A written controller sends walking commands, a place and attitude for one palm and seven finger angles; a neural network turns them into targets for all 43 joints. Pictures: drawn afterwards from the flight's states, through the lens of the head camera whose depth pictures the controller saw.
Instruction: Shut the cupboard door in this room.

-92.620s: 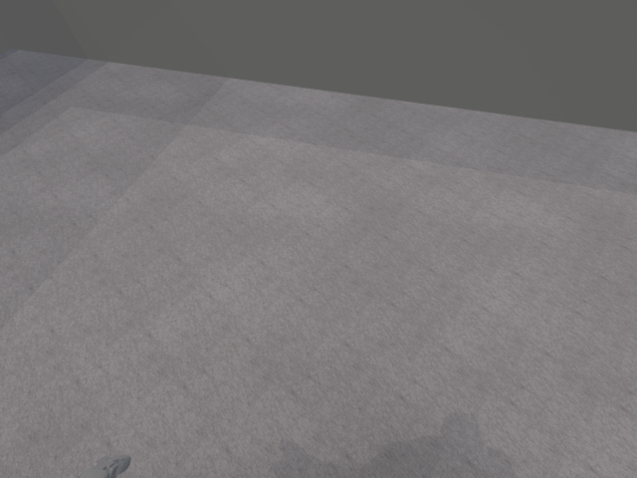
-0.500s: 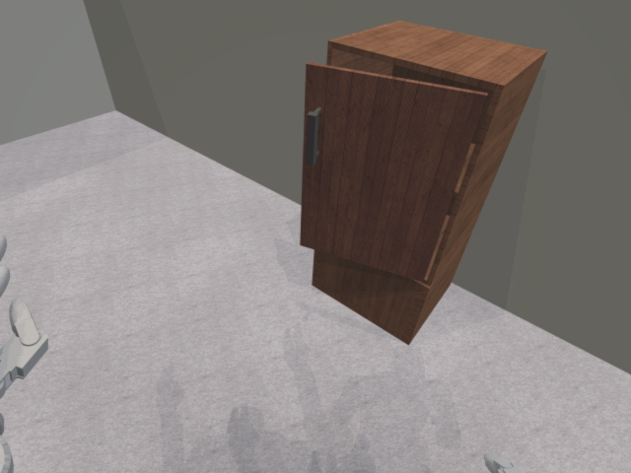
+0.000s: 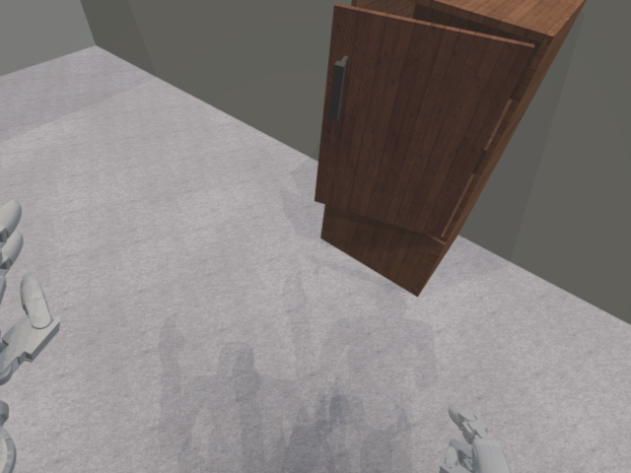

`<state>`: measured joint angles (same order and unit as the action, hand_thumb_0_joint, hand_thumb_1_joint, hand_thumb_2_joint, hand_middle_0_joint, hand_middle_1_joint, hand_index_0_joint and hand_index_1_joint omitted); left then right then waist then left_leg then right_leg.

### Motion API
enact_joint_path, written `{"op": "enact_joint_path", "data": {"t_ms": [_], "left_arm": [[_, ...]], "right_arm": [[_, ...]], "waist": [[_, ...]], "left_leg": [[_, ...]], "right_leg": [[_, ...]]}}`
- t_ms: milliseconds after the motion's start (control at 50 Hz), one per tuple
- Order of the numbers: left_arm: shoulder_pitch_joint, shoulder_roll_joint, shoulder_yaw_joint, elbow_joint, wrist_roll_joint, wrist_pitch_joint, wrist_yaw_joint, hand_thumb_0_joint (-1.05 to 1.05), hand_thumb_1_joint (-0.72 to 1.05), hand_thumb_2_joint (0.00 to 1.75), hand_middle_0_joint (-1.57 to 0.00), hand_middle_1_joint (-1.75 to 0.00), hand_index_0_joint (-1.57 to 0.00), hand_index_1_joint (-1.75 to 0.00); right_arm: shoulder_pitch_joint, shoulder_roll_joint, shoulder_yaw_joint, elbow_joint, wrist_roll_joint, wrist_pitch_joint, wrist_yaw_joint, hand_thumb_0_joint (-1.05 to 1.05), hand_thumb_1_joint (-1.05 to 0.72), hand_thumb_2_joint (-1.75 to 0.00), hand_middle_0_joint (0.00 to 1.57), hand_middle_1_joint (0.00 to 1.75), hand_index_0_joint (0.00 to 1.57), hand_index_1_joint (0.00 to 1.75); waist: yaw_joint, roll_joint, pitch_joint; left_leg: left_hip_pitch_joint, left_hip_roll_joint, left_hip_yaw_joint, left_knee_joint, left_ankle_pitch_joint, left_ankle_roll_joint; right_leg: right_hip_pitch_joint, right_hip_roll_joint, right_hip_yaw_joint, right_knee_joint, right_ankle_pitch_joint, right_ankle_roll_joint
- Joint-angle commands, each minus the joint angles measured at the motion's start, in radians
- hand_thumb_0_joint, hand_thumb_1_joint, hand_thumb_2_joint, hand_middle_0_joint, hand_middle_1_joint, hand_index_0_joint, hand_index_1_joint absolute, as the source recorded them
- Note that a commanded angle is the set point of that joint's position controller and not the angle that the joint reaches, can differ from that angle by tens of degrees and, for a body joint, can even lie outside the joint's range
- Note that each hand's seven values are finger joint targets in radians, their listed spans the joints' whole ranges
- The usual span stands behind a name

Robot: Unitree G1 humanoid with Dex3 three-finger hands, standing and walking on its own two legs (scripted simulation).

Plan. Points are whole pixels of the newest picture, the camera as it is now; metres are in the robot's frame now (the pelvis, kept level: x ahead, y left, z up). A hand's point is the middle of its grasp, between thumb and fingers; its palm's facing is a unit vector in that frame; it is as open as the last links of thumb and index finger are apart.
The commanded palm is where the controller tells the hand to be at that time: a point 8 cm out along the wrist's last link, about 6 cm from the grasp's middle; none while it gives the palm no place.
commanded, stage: stop stepping back and stand still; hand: left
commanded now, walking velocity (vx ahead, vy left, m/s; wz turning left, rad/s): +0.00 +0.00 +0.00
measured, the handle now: (339, 88) +0.95 +0.00 +0.01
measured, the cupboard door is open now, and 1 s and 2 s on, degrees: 17 17 17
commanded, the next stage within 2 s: let the arm hang, fingers relaxed in 0.30 s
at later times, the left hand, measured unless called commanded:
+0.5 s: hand (104, 407) +0.18 +0.25 +0.02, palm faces +0.19 -0.88 -0.44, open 7.4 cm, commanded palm none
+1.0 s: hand out of the picture -0.06 +0.18 -0.17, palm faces +0.01 -0.97 -0.24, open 7.3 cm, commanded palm none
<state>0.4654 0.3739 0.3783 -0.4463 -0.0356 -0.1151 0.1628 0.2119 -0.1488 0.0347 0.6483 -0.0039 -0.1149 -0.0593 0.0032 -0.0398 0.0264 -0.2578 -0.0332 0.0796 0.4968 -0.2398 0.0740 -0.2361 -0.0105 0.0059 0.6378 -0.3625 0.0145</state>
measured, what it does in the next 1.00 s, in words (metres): stands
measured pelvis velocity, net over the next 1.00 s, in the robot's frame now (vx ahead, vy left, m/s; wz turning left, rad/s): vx -0.03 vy -0.02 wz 0.00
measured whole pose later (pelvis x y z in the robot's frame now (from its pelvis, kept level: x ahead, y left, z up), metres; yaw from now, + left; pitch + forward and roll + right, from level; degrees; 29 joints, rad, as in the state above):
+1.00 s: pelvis -0.03 -0.02 +0.00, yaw +0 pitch -2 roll -1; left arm 0.33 0.19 0.01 1.10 0.01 0.02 0.02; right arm 0.32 -0.17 0.02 1.09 -0.02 0.03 -0.03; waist -0.02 0.04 0.04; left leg -0.24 -0.01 0.07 0.43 -0.15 0.05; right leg -0.13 0.05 -0.09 0.40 -0.23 -0.06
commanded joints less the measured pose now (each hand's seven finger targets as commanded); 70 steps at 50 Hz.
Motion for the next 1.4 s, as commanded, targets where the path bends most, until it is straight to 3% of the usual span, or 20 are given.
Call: {"op": "enact_joint_path", "data": {"t_ms": [0, 60, 80, 120, 180, 280, 360, 380, 400, 420, 440, 500, 540, 580, 640, 740, 860, 960, 1080, 1380], "left_arm": [[0.061, 0.261, 0.176, -0.424, 0.002, -0.134, 0.024, 0.0, 0.9, 0.9, -0.2, -0.3, -0.2, -0.3], [0.16, 0.306, 0.263, -0.327, -0.009, -0.139, 0.022, 0.0, 0.9, 0.9, -0.2, -0.3, -0.2, -0.3], [0.158, 0.268, 0.242, -0.294, -0.017, -0.134, 0.019, 0.0, 0.9, 0.9, -0.2, -0.3, -0.2, -0.3], [0.146, 0.255, 0.245, -0.208, -0.028, -0.127, 0.014, 0.0, 0.9, 0.9, -0.2, -0.3, -0.2, -0.3], [0.162, 0.197, 0.187, -0.119, -0.041, -0.107, 0.008, 0.0, 0.9, 0.9, -0.2, -0.3, -0.2, -0.3], [0.099, 0.169, 0.105, -0.152, -0.031, -0.084, 0.006, 0.0, 0.9, 0.9, -0.2, -0.3, -0.2, -0.3], [-0.057, 0.236, 0.125, -0.254, -0.003, -0.093, 0.022, 0.0, 0.9, 0.9, -0.2, -0.3, -0.2, -0.3], [-0.022, 0.033, -0.281, 0.514, 0.049, 0.04, -0.118, 0.0, 0.9, 0.9, -0.2, -0.3, -0.2, -0.3], [-0.027, 0.022, -0.259, 0.572, 0.052, 0.11, -0.139, 0.0, 0.9, 0.9, -0.2, -0.3, -0.2, -0.3], [-0.042, 0.018, -0.266, 0.562, 0.05, 0.134, -0.145, 0.0, 0.9, 0.9, -0.2, -0.3, -0.2, -0.3], [-0.072, 0.009, -0.273, 0.598, 0.049, 0.13, -0.15, 0.0, 0.9, 0.9, -0.2, -0.3, -0.2, -0.3], [-0.149, 0.035, -0.293, 0.757, 0.06, 0.12, -0.16, 0.0, 0.9, 0.9, -0.2, -0.3, -0.2, -0.3], [-0.192, 0.036, -0.308, 0.872, 0.06, 0.12, -0.158, 0.0, 0.9, 0.9, -0.2, -0.3, -0.2, -0.3], [-0.208, 0.016, -0.328, 0.983, 0.056, 0.127, -0.151, 0.0, 0.9, 0.9, -0.2, -0.3, -0.2, -0.3], [-0.233, -0.01, -0.35, 1.117, 0.05, 0.125, -0.145, 0.0, 0.9, 0.9, -0.2, -0.3, -0.2, -0.3], [-0.151, -0.048, -0.341, 1.301, 0.046, 0.115, -0.14, 0.0, 0.9, 0.9, -0.2, -0.3, -0.2, -0.3], [-0.147, -0.066, -0.353, 1.441, 0.043, 0.104, -0.137, 0.0, 0.9, 0.9, -0.2, -0.3, -0.2, -0.3], [-0.123, -0.094, -0.359, 1.511, 0.043, 0.102, -0.131, 0.0, 0.9, 0.9, -0.2, -0.3, -0.2, -0.3], [-0.088, -0.125, -0.365, 1.557, 0.043, 0.106, -0.126, 0.0, 0.9, 0.9, -0.2, -0.3, -0.2, -0.3], [-0.053, -0.163, -0.366, 1.591, 0.045, 0.099, -0.12, 0.0, 0.9, 0.9, -0.2, -0.3, -0.2, -0.3]], "right_arm": [[-0.08, -0.155, -0.051, -0.169, -0.007, -0.065, -0.001, 0.0, -0.9, -0.9, 0.2, 0.3, 0.2, 0.3], [-0.058, -0.148, -0.047, -0.178, -0.013, -0.04, -0.006, 0.0, -0.9, -0.9, 0.2, 0.3, 0.2, 0.3], [-0.055, -0.138, -0.045, -0.185, -0.01, -0.026, -0.009, 0.0, -0.9, -0.9, 0.2, 0.3, 0.2, 0.3], [-0.04, -0.149, -0.054, -0.182, -0.006, -0.006, -0.013, 0.0, -0.9, -0.9, 0.2, 0.3, 0.2, 0.3], [-0.023, -0.172, -0.067, -0.171, 0.012, 0.002, -0.013, 0.0, -0.9, -0.9, 0.2, 0.3, 0.2, 0.3], [-0.057, -0.182, -0.064, -0.175, 0.023, 0.005, -0.021, 0.0, -0.9, -0.9, 0.2, 0.3, 0.2, 0.3], [-0.082, -0.189, -0.063, -0.176, 0.017, -0.002, -0.035, 0.0, -0.9, -0.9, 0.2, 0.3, 0.2, 0.3], [-0.141, -0.36, -0.097, -0.025, 0.028, -0.053, 0.058, 0.0, -0.9, -0.9, 0.2, 0.3, 0.2, 0.3], [-0.04, -0.319, -0.11, 0.012, 0.012, -0.001, 0.065, 0.0, -0.9, -0.9, 0.2, 0.3, 0.2, 0.3], [-0.02, -0.313, -0.104, -0.002, 0.009, 0.023, 0.061, 0.0, -0.9, -0.9, 0.2, 0.3, 0.2, 0.3], [-0.018, -0.298, -0.092, 0.006, 0.003, 0.04, 0.062, 0.0, -0.9, -0.9, 0.2, 0.3, 0.2, 0.3], [-0.033, -0.299, -0.076, 0.023, -0.011, 0.068, 0.058, 0.0, -0.9, -0.9, 0.2, 0.3, 0.2, 0.3], [-0.027, -0.29, -0.07, 0.051, -0.017, 0.087, 0.057, 0.0, -0.9, -0.9, 0.2, 0.3, 0.2, 0.3], [-0.004, -0.247, -0.058, 0.093, -0.023, 0.108, 0.056, 0.0, -0.9, -0.9, 0.2, 0.3, 0.2, 0.3], [0.035, -0.193, -0.044, 0.161, -0.024, 0.123, 0.053, 0.0, -0.9, -0.9, 0.2, 0.3, 0.2, 0.3], [0.041, -0.172, -0.04, 0.245, -0.022, 0.114, 0.039, 0.0, -0.9, -0.9, 0.2, 0.3, 0.2, 0.3], [0.109, -0.157, -0.046, 0.344, -0.013, 0.119, 0.03, 0.0, -0.9, -0.9, 0.2, 0.3, 0.2, 0.3], [0.152, -0.131, -0.044, 0.411, -0.01, 0.121, 0.026, 0.0, -0.9, -0.9, 0.2, 0.3, 0.2, 0.3], [0.16, -0.095, -0.038, 0.454, -0.011, 0.123, 0.023, 0.0, -0.9, -0.9, 0.2, 0.3, 0.2, 0.3], [0.163, -0.066, -0.035, 0.481, -0.008, 0.109, 0.013, 0.0, -0.9, -0.9, 0.2, 0.3, 0.2, 0.3]], "waist": [[0.001, 0.301, -0.148], [-0.003, 0.279, -0.12], [-0.011, 0.249, -0.104], [-0.02, 0.173, -0.111], [-0.025, 0.059, -0.161], [-0.014, 0.059, -0.166], [-0.01, 0.103, -0.114], [-0.025, 0.081, 0.041], [-0.025, 0.087, -0.068], [-0.027, 0.124, -0.037], [-0.02, 0.105, -0.048], [-0.014, -0.073, -0.008], [-0.021, -0.11, 0.015], [-0.03, -0.091, 0.015], [-0.046, 0.059, -0.006], [-0.001, 0.248, -0.04], [-0.015, 0.063, 0.016], [-0.019, -0.013, 0.049], [-0.017, 0.006, 0.094], [-0.012, 0.065, 0.087]], "left_leg": [[0.081, 0.22, -0.209, -0.24, 0.187, -0.06], [-0.071, 0.206, -0.191, -0.258, 0.01, -0.08], [-0.112, 0.2, -0.176, -0.239, 0.001, -0.084], [-0.12, 0.187, -0.17, -0.207, 0.024, -0.1], [0.012, 0.182, -0.16, -0.143, 0.221, -0.11], [0.042, 0.191, -0.164, -0.153, 0.229, -0.084], [-0.027, 0.183, -0.179, -0.189, 0.015, -0.056], [-0.07, 0.165, -0.162, 0.021, 0.286, -0.047], [0.032, 0.158, -0.124, 0.019, 0.282, -0.062], [0.024, 0.158, -0.13, 0.004, 0.183, -0.048], [-0.018, 0.169, -0.169, -0.021, 0.093, -0.021], [-0.078, 0.156, -0.221, -0.059, -0.009, -0.002], [-0.054, 0.127, -0.213, -0.039, -0.032, -0.009], [-0.001, 0.096, -0.173, 0.005, -0.035, -0.023], [0.076, 0.082, -0.138, 0.035, 0.02, -0.046], [-0.032, 0.141, -0.205, -0.13, 0.043, -0.024], [0.016, 0.138, -0.175, -0.142, 0.029, -0.032], [0.055, 0.137, -0.154, -0.153, 0.042, -0.029], [0.059, 0.134, -0.144, -0.177, 0.024, -0.027], [0.074, 0.139, -0.142, -0.2, 0.085, -0.026]], "right_leg": [[0.02, 0.016, -0.052, -0.058, 0.025, -0.007], [0.157, 0.02, -0.069, -0.2, 0.096, -0.016], [0.189, 0.008, -0.057, -0.233, 0.13, -0.022], [0.202, -0.017, -0.025, -0.252, 0.181, -0.04], [0.14, -0.034, 0.002, -0.238, 0.278, -0.046], [0.109, -0.036, 0.001, -0.226, 0.282, -0.023], [0.098, -0.049, 0.026, -0.246, 0.166, -0.024], [-0.048, -0.119, -0.024, -0.145, 0.328, -0.053], [-0.066, -0.118, 0.049, -0.182, 0.265, -0.078], [-0.104, -0.113, 0.038, -0.188, 0.157, -0.075], [-0.114, -0.096, 0.024, -0.162, 0.059, -0.077], [-0.075, -0.09, 0.06, -0.192, 0.019, -0.092], [-0.112, -0.118, 0.099, -0.24, -0.023, -0.113], [-0.148, -0.148, 0.133, -0.293, -0.053, -0.13], [-0.166, -0.164, 0.136, -0.31, -0.037, -0.143], [0.068, -0.098, 0.068, -0.278, 0.097, -0.09], [0.048, -0.11, 0.079, -0.362, 0.075, -0.096], [0.014, -0.107, 0.074, -0.389, 0.054, -0.089], [-0.017, -0.101, 0.075, -0.393, 0.034, -0.081], [0.029, -0.094, 0.059, -0.371, 0.151, -0.073]]}}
